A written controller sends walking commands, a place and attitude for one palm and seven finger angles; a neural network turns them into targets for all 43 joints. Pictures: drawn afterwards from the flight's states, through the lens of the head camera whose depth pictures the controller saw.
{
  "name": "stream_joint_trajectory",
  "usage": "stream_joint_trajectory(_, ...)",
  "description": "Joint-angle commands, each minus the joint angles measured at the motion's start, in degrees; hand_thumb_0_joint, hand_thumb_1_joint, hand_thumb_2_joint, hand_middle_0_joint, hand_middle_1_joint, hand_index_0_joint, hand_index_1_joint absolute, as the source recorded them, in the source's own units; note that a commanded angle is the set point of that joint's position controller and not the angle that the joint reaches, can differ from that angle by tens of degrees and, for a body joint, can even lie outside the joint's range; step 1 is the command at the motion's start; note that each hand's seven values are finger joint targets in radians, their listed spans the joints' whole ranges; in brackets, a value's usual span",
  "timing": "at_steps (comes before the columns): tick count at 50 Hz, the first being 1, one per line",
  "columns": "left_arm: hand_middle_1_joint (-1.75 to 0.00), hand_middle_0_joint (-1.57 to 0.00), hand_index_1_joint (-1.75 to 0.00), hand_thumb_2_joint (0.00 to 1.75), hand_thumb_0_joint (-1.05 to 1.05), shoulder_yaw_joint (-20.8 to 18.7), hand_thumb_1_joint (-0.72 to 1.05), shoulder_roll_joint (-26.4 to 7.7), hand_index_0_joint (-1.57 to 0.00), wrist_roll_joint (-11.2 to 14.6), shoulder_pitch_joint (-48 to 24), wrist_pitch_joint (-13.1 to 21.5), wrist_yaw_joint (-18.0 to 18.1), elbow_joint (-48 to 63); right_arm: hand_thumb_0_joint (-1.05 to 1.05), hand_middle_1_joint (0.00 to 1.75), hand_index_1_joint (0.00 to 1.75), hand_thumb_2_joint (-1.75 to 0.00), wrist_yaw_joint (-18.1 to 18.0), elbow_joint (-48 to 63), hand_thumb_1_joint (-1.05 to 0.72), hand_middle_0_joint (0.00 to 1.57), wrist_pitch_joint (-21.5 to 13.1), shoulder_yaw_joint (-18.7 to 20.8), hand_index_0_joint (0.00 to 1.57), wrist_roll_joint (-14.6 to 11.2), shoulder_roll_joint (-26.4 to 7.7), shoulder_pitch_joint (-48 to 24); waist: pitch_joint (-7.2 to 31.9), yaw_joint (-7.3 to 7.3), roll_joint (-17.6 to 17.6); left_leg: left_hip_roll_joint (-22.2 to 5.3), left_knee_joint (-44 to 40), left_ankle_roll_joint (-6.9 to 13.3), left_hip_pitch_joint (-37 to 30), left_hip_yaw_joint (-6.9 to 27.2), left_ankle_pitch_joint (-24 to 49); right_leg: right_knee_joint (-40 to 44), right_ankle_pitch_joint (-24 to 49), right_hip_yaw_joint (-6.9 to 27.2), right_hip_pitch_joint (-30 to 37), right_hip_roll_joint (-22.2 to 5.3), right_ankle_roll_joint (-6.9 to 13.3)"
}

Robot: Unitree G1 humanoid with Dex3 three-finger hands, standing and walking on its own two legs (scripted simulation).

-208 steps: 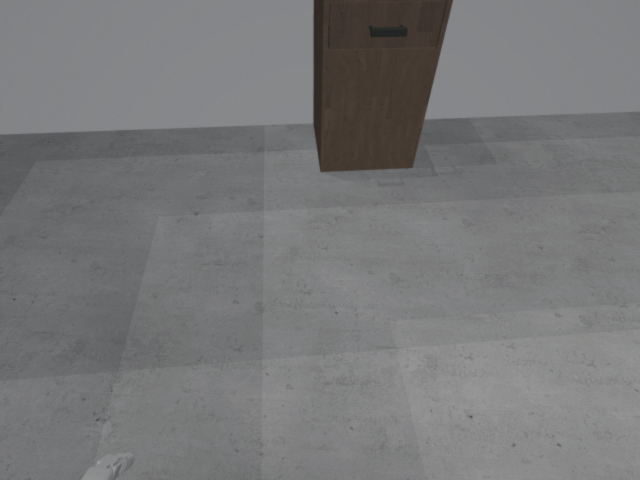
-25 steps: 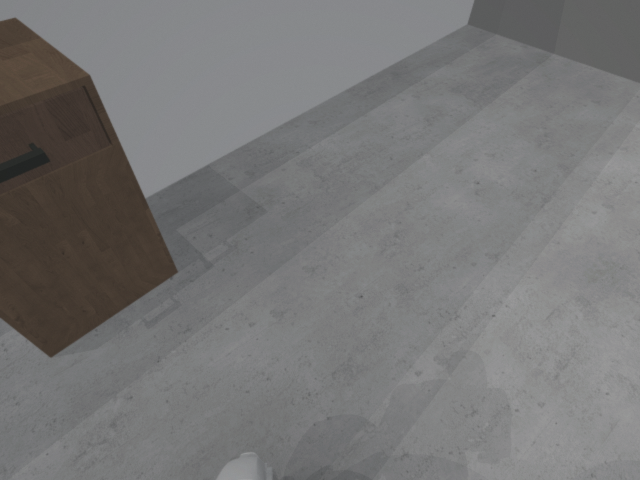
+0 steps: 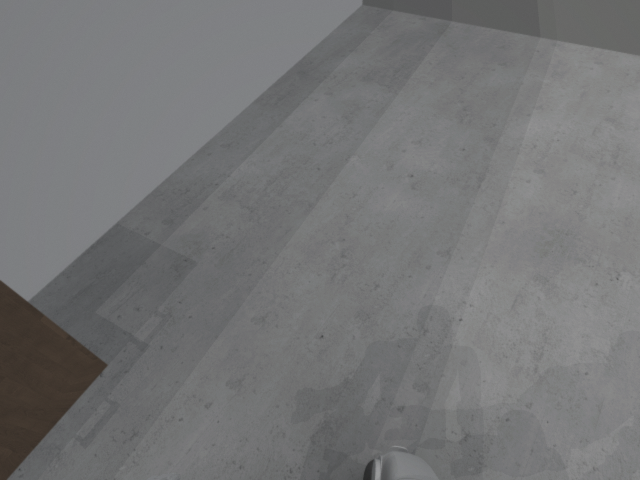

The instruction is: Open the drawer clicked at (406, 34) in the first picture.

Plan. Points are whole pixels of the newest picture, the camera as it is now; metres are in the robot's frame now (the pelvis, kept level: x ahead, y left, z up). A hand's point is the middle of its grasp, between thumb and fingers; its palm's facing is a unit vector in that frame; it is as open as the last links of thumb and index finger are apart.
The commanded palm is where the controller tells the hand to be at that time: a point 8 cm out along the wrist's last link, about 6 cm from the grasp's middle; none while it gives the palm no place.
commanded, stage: turn to face it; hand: left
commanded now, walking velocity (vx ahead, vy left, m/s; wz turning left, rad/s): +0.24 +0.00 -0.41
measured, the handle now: out of the picture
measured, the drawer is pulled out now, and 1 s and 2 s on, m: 0.00 0.00 0.00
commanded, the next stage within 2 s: take the last steps up to it in 1.98 s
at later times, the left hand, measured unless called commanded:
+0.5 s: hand (214, 455) +0.18 +0.17 -0.17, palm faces +0.18 -0.97 -0.18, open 7.3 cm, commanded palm none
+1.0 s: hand (187, 450) +0.18 +0.20 -0.14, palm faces +0.40 -0.87 -0.28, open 7.4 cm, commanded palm none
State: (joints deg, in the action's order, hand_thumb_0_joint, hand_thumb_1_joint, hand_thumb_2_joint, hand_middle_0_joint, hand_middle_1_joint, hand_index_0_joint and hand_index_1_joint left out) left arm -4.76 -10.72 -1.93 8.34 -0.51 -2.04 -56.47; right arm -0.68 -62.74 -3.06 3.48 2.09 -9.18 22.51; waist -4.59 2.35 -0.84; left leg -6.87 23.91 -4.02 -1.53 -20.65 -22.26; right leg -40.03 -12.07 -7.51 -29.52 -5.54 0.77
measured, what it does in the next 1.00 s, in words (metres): walks ahead, turning left: right foot, then left foot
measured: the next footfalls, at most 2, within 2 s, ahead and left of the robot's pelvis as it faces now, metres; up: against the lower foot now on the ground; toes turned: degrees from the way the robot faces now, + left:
right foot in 0.04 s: +0.17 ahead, -0.11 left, +0.00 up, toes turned -10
left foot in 0.54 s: +0.20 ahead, +0.10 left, +0.00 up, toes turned +19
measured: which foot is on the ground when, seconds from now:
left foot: down 0.00-0.04, up 0.06-0.52, down 0.54-1.00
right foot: up 0.00-0.02, down 0.04-0.54, up 0.56-1.00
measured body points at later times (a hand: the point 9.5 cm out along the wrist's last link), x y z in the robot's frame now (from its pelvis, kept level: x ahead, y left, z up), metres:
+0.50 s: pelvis +0.13 -0.02 +0.00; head +0.15 +0.00 +0.45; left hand +0.17 +0.22 -0.16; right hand +0.22 -0.25 -0.14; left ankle +0.17 +0.09 -0.72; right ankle +0.13 -0.10 -0.73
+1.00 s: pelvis +0.14 -0.04 +0.00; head +0.18 -0.04 +0.45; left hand +0.16 +0.25 -0.12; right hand +0.29 -0.25 -0.15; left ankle +0.16 +0.09 -0.73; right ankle +0.19 -0.17 -0.72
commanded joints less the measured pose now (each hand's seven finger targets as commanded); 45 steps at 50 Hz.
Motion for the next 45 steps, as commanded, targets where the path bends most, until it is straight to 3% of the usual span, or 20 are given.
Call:
stream_joint_trajectory(1,-0.3,-0.2,-0.3,0.9,0.0,-2.0,0.9,-8.3,-0.2,-0.3,17.8,3.1,0.5,-1.4,0.0,0.3,0.3,-0.9,0.5,4.3,-0.9,0.2,-0.7,1.5,0.2,-1.1,-9.4,-1.5,10.6,-10.52,4.6,-9.3,26.5,4.1,13.9,1.4,32.2,10.4,3.0,2.4,30.8,0.5,4.0)
stream_joint_trajectory(2,-0.3,-0.2,-0.3,0.9,0.0,-3.5,0.9,-16.0,-0.2,-0.1,22.3,3.7,1.5,-2.1,0.0,0.3,0.3,-0.9,0.9,6.6,-0.9,0.2,-0.7,0.4,0.2,-1.6,-4.7,0.4,16.7,-10.9,21.4,0.8,45.5,1.0,32.6,4.1,-7.8,16.4,11.0,30.6,42.5,-16.2,10.1)
stream_joint_trajectory(3,-0.3,-0.2,-0.3,0.9,0.0,-3.7,0.9,-17.2,-0.2,1.4,21.8,3.2,2.3,-2.1,0.0,0.3,0.3,-0.9,0.4,8.2,-0.9,0.2,-0.2,0.6,0.2,-1.8,-6.0,-3.8,17.5,-10.38,17.9,1.7,53.1,1.8,36.7,14.1,-12.2,22.0,14.9,36.6,41.9,-19.1,13.1)
stream_joint_trajectory(4,-0.3,-0.2,-0.3,0.9,0.0,-3.1,0.9,-15.3,-0.2,1.6,16.8,2.9,2.6,-1.0,0.0,0.3,0.3,-0.9,0.2,7.7,-0.9,0.2,0.1,0.8,0.2,-1.9,-5.7,-4.8,11.9,-8.26,10.4,-1.2,55.3,2.1,37.1,16.7,-7.5,22.8,11.1,31.3,35.4,-19.2,13.9)
stream_joint_trajectory(5,-0.3,-0.2,-0.3,0.9,0.0,-1.9,0.9,-12.3,-0.2,1.3,12.0,3.3,2.7,0.5,0.0,0.3,0.3,-0.9,0.2,6.8,-0.9,0.2,0.1,0.3,0.2,-1.5,-4.6,-4.9,10.4,-6.42,10.9,-2.1,55.0,2.0,36.4,18.1,-2.5,23.0,12.2,27.6,29.4,-16.8,11.3)
stream_joint_trajectory(8,-0.3,-0.2,-0.3,0.9,0.0,0.4,0.9,-6.4,-0.2,1.0,4.4,4.2,3.3,1.4,0.0,0.3,0.3,-0.9,0.0,2.6,-0.9,0.2,2.1,-0.3,0.2,-0.8,-3.1,0.1,6.9,-0.98,5.0,-3.2,47.0,1.7,28.0,19.4,3.9,24.2,19.6,12.1,16.0,-12.1,7.2)
stream_joint_trajectory(10,-0.3,-0.2,-0.3,0.9,0.0,1.1,0.9,-5.7,-0.2,0.8,3.6,4.4,3.4,0.8,0.0,0.3,0.3,-0.9,-0.1,1.6,-0.9,0.2,3.2,-0.7,0.2,-0.9,-2.1,2.1,7.1,0.5,4.6,-2.3,41.9,1.2,26.3,19.3,4.1,23.6,24.5,6.6,14.5,-11.4,6.8)
stream_joint_trajectory(13,-0.3,-0.2,-0.3,0.9,0.0,1.6,0.9,-5.0,-0.2,0.9,3.4,4.1,3.5,0.3,0.0,0.3,0.3,-0.9,0.1,2.1,-0.9,0.2,3.7,-0.9,0.2,-1.2,-1.3,0.7,6.3,0.32,5.2,-1.2,34.7,0.7,25.7,18.1,5.5,24.3,24.9,3.2,15.2,-11.1,6.9)
stream_joint_trajectory(21,-0.3,-0.2,-0.3,0.9,0.0,0.1,0.9,-8.0,-0.2,0.5,5.7,1.8,3.9,0.7,0.0,0.3,0.3,-0.9,1.2,7.9,-0.9,0.2,4.4,-0.4,0.2,-1.1,-3.5,-11.2,2.1,-3.66,7.5,0.0,22.4,1.0,28.1,14.4,1.3,20.7,21.4,1.5,21.4,-15.7,7.4)
stream_joint_trajectory(23,-0.3,-0.2,-0.3,0.9,0.0,-0.4,0.9,-9.0,-0.2,0.4,5.3,1.4,4.0,1.3,0.0,0.3,0.3,-0.9,1.4,8.9,-0.9,0.2,4.4,-0.1,0.2,-1.0,-4.0,-11.1,2.5,-3.36,6.9,0.2,17.8,1.7,25.6,13.8,1.8,17.4,20.6,0.4,21.8,-16.5,6.5)
stream_joint_trajectory(25,-0.3,-0.2,-0.3,0.9,0.0,-0.7,0.9,-9.5,-0.2,0.9,4.8,1.0,3.8,2.0,0.0,0.3,0.3,-0.9,1.4,8.8,-0.9,0.2,4.3,0.4,0.2,-0.8,-6.0,-7.3,5.3,-1.06,3.0,1.5,9.2,2.6,17.3,13.6,9.3,8.4,19.3,-3.0,19.9,-14.3,3.4)
stream_joint_trajectory(26,-0.3,-0.2,-0.3,0.9,0.0,-0.7,0.9,-8.5,-0.2,1.3,4.9,0.7,3.6,2.8,0.0,0.3,0.3,-0.9,1.3,8.4,-0.9,0.2,3.9,1.3,0.2,-0.5,-9.0,-3.7,8.4,0.68,-5.4,-2.3,3.0,5.4,10.3,20.7,22.0,-0.9,12.2,-5.3,14.5,-10.2,0.0)
stream_joint_trajectory(27,-0.3,-0.2,-0.3,0.9,0.0,0.0,0.9,-5.3,-0.2,1.9,4.2,0.5,3.2,5.4,0.0,0.3,0.3,-0.9,1.0,8.9,-0.9,0.2,3.5,2.5,0.2,-0.3,-14.9,-0.6,8.6,1.71,-21.1,-16.3,-2.5,13.3,3.7,39.8,42.8,-14.8,-18.7,-6.4,0.7,-1.9,-5.0)
stream_joint_trajectory(28,-0.3,-0.2,-0.3,0.9,0.0,0.3,0.9,-5.8,-0.2,1.2,0.7,0.0,3.5,7.6,0.0,0.3,0.3,-0.9,0.5,8.1,-0.9,0.2,3.8,2.6,0.2,-0.7,-16.2,1.1,9.7,2.68,-16.5,-20.2,-3.6,18.1,4.4,43.2,46.7,-23.6,-28.4,1.3,-2.0,0.1,-5.1)
stream_joint_trajectory(29,-0.3,-0.2,-0.3,0.9,0.0,0.0,0.9,-6.0,-0.2,0.9,-0.6,-0.4,3.6,7.3,0.0,0.3,0.3,-0.9,0.1,8.1,-0.9,0.2,3.7,2.6,0.2,-0.7,-14.9,-1.2,9.1,1.86,-11.6,-17.0,-4.7,17.4,7.1,39.8,34.8,-26.7,-24.1,4.7,-2.5,-0.8,-4.4)
stream_joint_trajectory(30,-0.3,-0.2,-0.3,0.9,0.0,-0.4,0.9,-5.8,-0.2,0.8,-1.1,-0.5,3.4,7.0,0.0,0.3,0.3,-0.9,-0.1,9.6,-0.9,0.2,3.5,2.4,0.2,-0.7,-14.0,-4.6,7.9,0.93,-10.7,-14.7,-5.3,16.0,8.7,39.5,29.0,-28.1,-20.0,5.5,-4.5,-1.3,-4.5)
stream_joint_trajectory(32,-0.3,-0.2,-0.3,0.9,0.0,-0.7,0.9,-6.2,-0.2,0.8,0.3,-0.6,2.8,5.9,0.0,0.3,0.3,-0.9,-0.3,11.5,-0.9,0.2,3.2,1.7,0.2,-0.8,-12.4,-9.6,7.1,-1.05,-6.1,-11.0,-5.5,13.5,11.3,34.4,26.5,-27.8,-12.9,6.6,-3.4,-1.4,-5.1)
stream_joint_trajectory(34,-0.3,-0.2,-0.3,0.9,0.0,-0.7,0.9,-5.8,-0.2,0.8,2.3,-0.8,2.8,5.4,0.0,0.3,0.3,-0.9,-0.4,11.9,-0.9,0.2,2.8,2.0,0.2,-0.9,-12.8,-9.6,9.6,-1.32,-2.7,-8.7,-4.9,12.9,8.7,32.2,29.5,-26.0,-10.4,6.7,-2.4,-0.6,-5.7)
stream_joint_trajectory(42,-0.3,-0.2,-0.3,0.9,0.0,-0.6,0.9,-6.0,-0.2,1.1,-1.2,-1.3,3.2,8.4,0.0,0.3,0.3,-0.9,0.2,12.0,-0.9,0.2,3.8,3.2,0.2,-0.7,-14.5,-8.3,8.1,0.32,-6.9,-7.1,-5.3,14.2,10.0,37.2,23.2,-12.7,-13.0,6.8,1.2,1.4,-6.4)
stream_joint_trajectory(45,-0.3,-0.2,-0.3,0.9,0.0,-0.3,0.9,-5.9,-0.2,1.5,0.0,-1.1,3.5,9.0,0.0,0.3,0.3,-0.9,0.5,12.8,-0.9,0.2,4.3,3.7,0.2,-0.6,-15.3,-9.8,9.0,-0.33,-8.4,-6.2,-3.8,14.0,12.6,39.2,23.9,-5.4,-13.4,6.5,6.7,2.8,-5.8)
